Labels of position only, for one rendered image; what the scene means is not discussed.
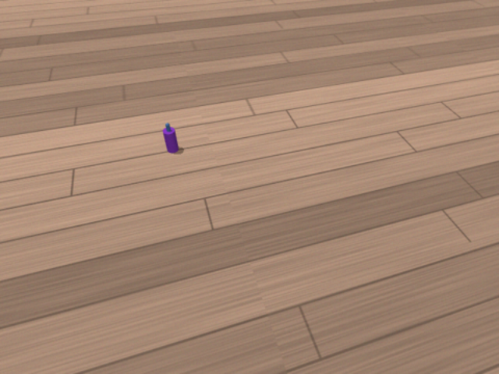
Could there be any bottle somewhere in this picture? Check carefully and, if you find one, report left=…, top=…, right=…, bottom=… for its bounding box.
left=163, top=123, right=179, bottom=153

